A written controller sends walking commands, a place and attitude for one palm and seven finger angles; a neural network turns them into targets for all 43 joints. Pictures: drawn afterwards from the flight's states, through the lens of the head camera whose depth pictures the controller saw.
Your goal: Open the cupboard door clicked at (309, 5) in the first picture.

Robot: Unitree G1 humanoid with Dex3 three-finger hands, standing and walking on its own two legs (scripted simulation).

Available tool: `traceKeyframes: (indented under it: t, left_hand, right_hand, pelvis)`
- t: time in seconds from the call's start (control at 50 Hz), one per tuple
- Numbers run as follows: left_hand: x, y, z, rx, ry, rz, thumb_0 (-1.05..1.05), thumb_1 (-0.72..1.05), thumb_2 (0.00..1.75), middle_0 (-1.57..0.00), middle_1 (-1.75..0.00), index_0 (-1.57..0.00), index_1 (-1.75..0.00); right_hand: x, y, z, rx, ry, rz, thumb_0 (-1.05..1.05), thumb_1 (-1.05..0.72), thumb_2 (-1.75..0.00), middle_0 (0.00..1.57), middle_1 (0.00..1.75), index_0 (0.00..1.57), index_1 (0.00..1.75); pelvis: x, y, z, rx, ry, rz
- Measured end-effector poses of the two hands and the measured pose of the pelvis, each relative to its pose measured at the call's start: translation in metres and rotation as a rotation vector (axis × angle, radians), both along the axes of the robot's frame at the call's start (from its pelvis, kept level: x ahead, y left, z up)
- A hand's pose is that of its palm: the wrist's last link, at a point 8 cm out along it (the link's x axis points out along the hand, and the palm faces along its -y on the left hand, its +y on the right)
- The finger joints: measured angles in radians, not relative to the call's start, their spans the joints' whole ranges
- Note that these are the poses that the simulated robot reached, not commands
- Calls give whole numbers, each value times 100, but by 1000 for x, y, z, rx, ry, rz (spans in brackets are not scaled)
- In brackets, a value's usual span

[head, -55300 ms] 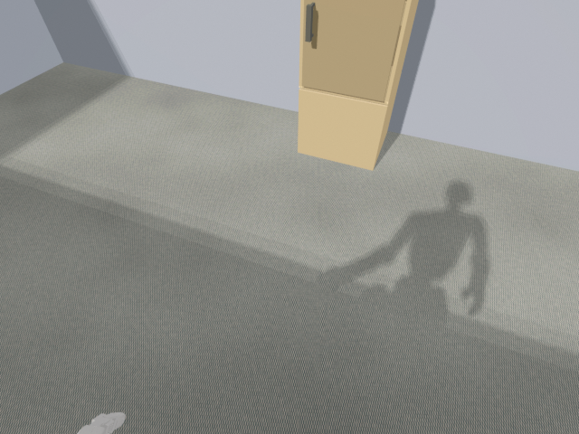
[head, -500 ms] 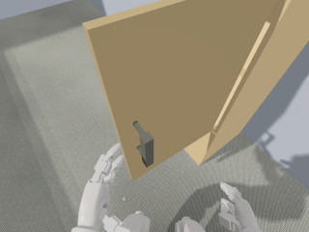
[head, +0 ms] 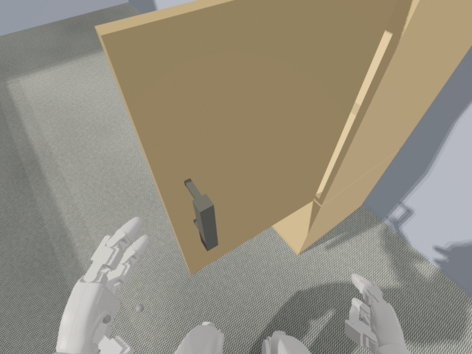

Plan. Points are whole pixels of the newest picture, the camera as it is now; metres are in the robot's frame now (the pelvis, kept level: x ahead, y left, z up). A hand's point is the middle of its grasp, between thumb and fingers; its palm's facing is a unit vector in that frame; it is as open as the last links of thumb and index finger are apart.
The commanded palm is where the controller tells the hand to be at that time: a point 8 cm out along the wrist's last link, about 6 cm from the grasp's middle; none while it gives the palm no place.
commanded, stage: draw the hand back to the body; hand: left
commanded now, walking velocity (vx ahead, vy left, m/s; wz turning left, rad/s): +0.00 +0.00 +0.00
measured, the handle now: (200, 215) +0.33 +0.09 +0.06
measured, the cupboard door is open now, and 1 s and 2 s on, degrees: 86 86 86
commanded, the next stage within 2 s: step back with the hand held close in 1.46 s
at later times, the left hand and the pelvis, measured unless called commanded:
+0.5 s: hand (69, 273) +0.19 +0.20 +0.15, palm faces +0.08 -0.97 -0.24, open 15.6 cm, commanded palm +0.16 +0.26 +0.18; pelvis +0.02 +0.02 +0.06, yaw +0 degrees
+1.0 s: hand out of the picture +0.23 +0.28 +0.25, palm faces +0.36 -0.84 -0.41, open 10.0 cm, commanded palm +0.18 +0.33 +0.27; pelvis +0.04 +0.04 +0.10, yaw -1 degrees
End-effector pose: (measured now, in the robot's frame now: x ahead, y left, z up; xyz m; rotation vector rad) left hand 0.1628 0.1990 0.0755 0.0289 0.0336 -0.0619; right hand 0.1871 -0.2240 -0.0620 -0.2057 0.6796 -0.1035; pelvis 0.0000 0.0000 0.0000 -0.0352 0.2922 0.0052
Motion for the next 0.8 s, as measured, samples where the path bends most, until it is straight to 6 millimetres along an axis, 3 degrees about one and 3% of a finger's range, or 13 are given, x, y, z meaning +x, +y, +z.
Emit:
traceKeyframes:
  t: [0.12, 0.26, 0.42, 0.6, 0.8]
  left_hand:
    - [0, 10, 33, 40, -15, 5, -1, -50, 30, -15, -30, -15, -30]
    - [-2, 24, 48, 25, 28, 21, -1, -50, 30, -15, -30, -15, -30]
    - [4, 43, 77, 87, -22, 29, -1, -45, 32, -15, -30, -16, -30]
    - [3, 70, 107, 293, 99, 251, -1, -22, 42, -16, -30, -17, -30]
    - [16, 102, 149, 368, -3, 371, 0, 12, 56, -17, -30, -18, -30]
  right_hand:
    - [-6, 4, 15, 34, -10, -30, 1, -91, -90, 20, 30, 20, 30]
    - [-10, 5, 40, 18, -44, -34, 1, -90, -90, 20, 30, 20, 30]
    - [-6, 7, 60, -9, -75, -42, 1, -90, -90, 20, 30, 20, 30]
    - [3, 29, 76, 2, -43, -63, 1, -90, -90, 20, 30, 20, 30]
    - [19, 53, 85, 15, -37, 17, 1, -90, -90, 20, 30, 20, 30]
  pelvis:
    - [2, 2, 16, 1, -44, 1]
    - [6, 6, 34, -3, -82, 3]
    - [13, 14, 47, -13, -122, 2]
    - [28, 28, 73, -6, -181, -9]
    - [38, 39, 90, -1, -251, -1]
